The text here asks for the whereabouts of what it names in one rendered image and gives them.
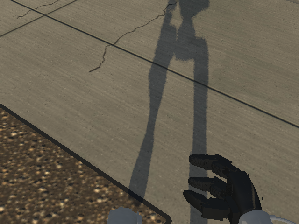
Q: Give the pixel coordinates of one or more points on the robot right forearm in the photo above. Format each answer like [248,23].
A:
[255,217]

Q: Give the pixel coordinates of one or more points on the robot left thigh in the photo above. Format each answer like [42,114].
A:
[123,215]

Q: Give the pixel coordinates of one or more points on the robot right hand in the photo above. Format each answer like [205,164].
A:
[234,198]

